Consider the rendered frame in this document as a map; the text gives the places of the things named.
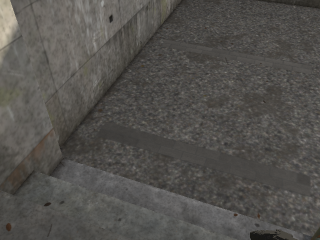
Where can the right robot hand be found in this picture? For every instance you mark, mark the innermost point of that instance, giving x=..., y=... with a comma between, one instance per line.
x=270, y=235

